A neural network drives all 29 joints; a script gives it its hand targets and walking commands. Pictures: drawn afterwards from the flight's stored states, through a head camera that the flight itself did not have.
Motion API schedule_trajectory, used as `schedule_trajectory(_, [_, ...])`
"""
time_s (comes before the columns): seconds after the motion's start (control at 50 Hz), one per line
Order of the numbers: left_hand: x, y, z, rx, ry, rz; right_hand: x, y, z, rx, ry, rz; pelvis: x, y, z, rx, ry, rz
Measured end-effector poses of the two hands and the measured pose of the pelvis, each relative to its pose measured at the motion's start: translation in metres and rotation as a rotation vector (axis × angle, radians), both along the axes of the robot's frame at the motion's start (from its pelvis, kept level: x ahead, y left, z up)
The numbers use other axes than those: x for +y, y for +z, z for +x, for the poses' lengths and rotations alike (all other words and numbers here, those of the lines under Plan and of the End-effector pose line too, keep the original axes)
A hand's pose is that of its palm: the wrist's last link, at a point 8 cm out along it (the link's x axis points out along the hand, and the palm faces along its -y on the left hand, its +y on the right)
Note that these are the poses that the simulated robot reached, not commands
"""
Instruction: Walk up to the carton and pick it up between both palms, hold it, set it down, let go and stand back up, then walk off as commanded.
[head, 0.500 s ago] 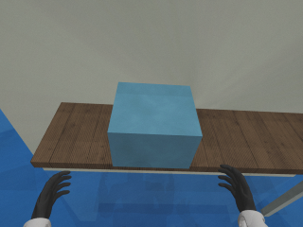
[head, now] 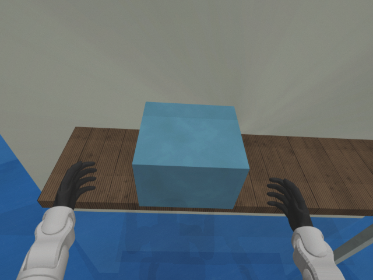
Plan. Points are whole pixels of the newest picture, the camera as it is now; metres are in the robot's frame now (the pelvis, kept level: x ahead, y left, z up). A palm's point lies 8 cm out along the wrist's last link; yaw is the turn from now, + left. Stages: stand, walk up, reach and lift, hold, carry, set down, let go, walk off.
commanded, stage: reach and lift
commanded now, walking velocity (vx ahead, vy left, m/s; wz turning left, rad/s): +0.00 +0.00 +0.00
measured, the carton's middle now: (188, 154) +0.48 -0.01 -0.02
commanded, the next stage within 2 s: none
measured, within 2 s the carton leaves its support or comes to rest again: neither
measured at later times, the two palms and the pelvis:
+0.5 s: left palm (76, 162) +0.36 +0.25 +0.08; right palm (287, 179) +0.33 -0.22 +0.07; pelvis +0.01 +0.00 +0.00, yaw +0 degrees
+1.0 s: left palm (86, 131) +0.44 +0.24 +0.10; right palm (276, 146) +0.41 -0.22 +0.09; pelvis +0.02 +0.00 +0.00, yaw +0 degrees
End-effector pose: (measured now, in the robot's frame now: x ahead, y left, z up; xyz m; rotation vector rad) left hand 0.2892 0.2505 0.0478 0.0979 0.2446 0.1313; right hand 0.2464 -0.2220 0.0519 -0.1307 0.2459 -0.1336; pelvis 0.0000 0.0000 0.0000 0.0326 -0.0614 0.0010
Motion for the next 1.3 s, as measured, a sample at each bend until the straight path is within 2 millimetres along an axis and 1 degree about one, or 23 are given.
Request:
schedule_trajectory(0.06, [-0.001, 0.004, 0.007, 0.002, -0.005, -0.003, 0.002, 0.006, 0.011, -0.017, 0.007, 0.007, 0.0, 0.0, 0.001, 0.001, 0.0, 0.0])
schedule_trajectory(0.12, [-0.001, 0.011, 0.018, -0.015, -0.005, -0.005, 0.004, 0.012, 0.022, -0.032, 0.016, 0.01, 0.0, 0.0, 0.001, 0.002, 0.0, 0.0])
schedule_trajectory(0.24, [-0.002, 0.022, 0.044, -0.002, -0.002, -0.014, 0.004, 0.005, 0.042, 0.015, 0.005, 0.025, 0.0, 0.0, 0.001, 0.004, 0.0, 0.0])
schedule_trajectory(0.34, [-0.003, 0.035, 0.06, -0.029, -0.004, -0.011, 0.006, 0.011, 0.055, -0.01, 0.007, 0.038, 0.001, 0.0, 0.004, 0.012, 0.0, -0.001])
schedule_trajectory(0.42, [-0.003, 0.028, 0.068, 0.019, -0.006, -0.028, 0.002, 0.011, 0.068, 0.006, -0.001, 0.027, 0.001, 0.001, 0.004, 0.016, 0.0, -0.001])
schedule_trajectory(0.46, [-0.003, 0.027, 0.071, 0.028, -0.006, -0.031, 0.001, 0.015, 0.074, -0.003, 0.0, 0.02, 0.001, 0.001, 0.005, 0.022, 0.001, -0.001])
schedule_trajectory(0.54, [-0.005, 0.033, 0.08, 0.002, -0.012, -0.03, 0.0, 0.025, 0.089, -0.026, 0.005, 0.012, 0.001, 0.001, 0.006, 0.035, 0.001, -0.002])
schedule_trajectory(0.62, [-0.007, 0.037, 0.096, 0.003, -0.013, -0.039, 0.002, 0.027, 0.107, -0.012, 0.004, 0.017, 0.001, 0.0, 0.006, 0.06, 0.001, -0.003])
schedule_trajectory(0.76, [-0.011, 0.053, 0.12, -0.035, -0.022, -0.044, 0.005, 0.032, 0.131, -0.017, 0.004, 0.024, 0.001, 0.0, 0.012, 0.114, 0.002, -0.005])
schedule_trajectory(0.9, [-0.011, 0.049, 0.137, 0.012, -0.015, -0.063, 0.003, 0.036, 0.152, 0.003, -0.013, 0.019, 0.003, 0.0, 0.014, 0.151, 0.002, -0.008])
schedule_trajectory(1.06, [-0.011, 0.058, 0.152, -0.036, -0.02, -0.065, 0.007, 0.042, 0.172, -0.014, -0.024, 0.032, 0.005, -0.002, 0.017, 0.224, 0.0, -0.016])
schedule_trajectory(1.1, [-0.01, 0.056, 0.153, -0.031, -0.018, -0.066, 0.007, 0.039, 0.173, -0.006, -0.031, 0.03, 0.006, -0.002, 0.017, 0.231, 0.0, -0.018])
schedule_trajectory(1.16, [-0.009, 0.045, 0.151, -0.011, -0.021, -0.055, 0.006, 0.025, 0.17, 0.038, -0.043, 0.025, 0.007, -0.003, 0.017, 0.234, -0.002, -0.021])
schedule_trajectory(1.22, [-0.008, 0.028, 0.146, 0.019, -0.027, -0.037, 0.007, 0.011, 0.164, 0.065, -0.046, 0.021, 0.008, -0.004, 0.015, 0.246, -0.005, -0.026])
schedule_trajectory(1.3, [-0.005, 0.001, 0.136, 0.051, -0.031, -0.015, 0.014, -0.005, 0.159, 0.063, -0.034, 0.026, 0.01, -0.007, 0.013, 0.302, -0.013, -0.039])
